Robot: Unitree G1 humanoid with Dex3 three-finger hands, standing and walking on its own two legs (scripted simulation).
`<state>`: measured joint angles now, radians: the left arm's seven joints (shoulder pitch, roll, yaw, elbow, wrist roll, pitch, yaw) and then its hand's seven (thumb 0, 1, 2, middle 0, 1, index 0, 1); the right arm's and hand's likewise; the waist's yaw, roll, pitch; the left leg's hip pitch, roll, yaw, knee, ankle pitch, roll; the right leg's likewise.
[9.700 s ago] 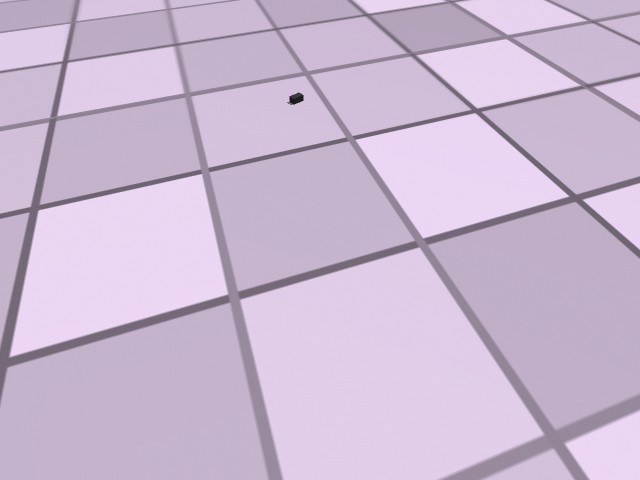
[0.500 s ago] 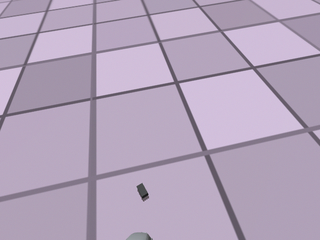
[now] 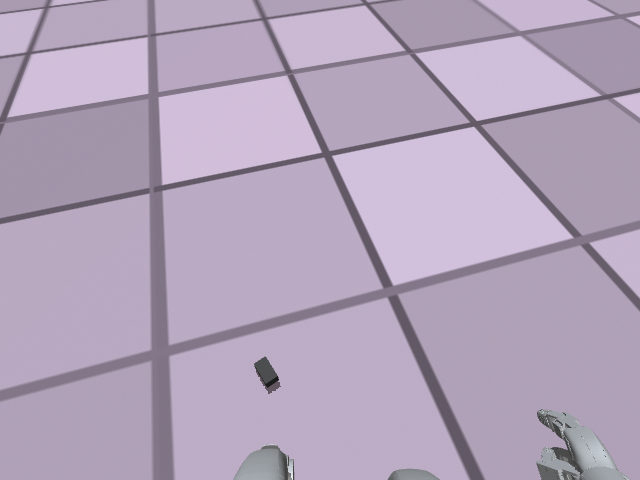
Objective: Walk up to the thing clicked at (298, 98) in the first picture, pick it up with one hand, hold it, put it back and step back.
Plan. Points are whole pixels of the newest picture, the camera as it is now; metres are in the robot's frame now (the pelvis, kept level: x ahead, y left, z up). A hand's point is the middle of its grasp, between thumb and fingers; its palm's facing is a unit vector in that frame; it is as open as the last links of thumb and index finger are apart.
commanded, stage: walk up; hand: left
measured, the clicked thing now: (266, 371) +0.50 +0.20 -0.72
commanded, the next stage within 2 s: stand in 0.18 s
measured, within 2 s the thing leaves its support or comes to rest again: neither
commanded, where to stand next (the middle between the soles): +0.11 -0.01 m, yaw -1 degrees
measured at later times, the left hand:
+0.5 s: hand out of the picture +0.10 +0.26 -0.11, palm faces -0.01 -0.94 -0.34, open 7.4 cm
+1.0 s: hand out of the picture +0.06 +0.26 -0.12, palm faces -0.01 -0.94 -0.34, open 7.4 cm
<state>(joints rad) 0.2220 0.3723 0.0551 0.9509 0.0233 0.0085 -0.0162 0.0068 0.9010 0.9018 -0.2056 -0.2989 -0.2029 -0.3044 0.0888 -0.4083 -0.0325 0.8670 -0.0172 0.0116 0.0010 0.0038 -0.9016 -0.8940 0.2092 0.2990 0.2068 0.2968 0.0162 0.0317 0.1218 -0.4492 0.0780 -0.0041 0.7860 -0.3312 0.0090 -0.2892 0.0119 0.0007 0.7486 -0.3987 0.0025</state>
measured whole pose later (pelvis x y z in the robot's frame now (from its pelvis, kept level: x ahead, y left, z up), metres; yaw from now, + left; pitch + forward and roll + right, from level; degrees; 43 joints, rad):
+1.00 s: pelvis -0.01 +0.00 +0.04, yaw +0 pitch -3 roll +0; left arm 0.11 0.36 0.00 1.15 0.01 -0.01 -0.01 0.01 0.90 0.90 -0.21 -0.30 -0.20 -0.30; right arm 0.09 -0.35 -0.01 1.16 -0.01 -0.01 0.02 0.01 -0.91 -0.89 0.21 0.30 0.20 0.30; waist 0.00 0.00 0.06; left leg -0.14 0.01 -0.01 0.34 -0.14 -0.01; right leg -0.11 -0.02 0.00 0.34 -0.17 0.02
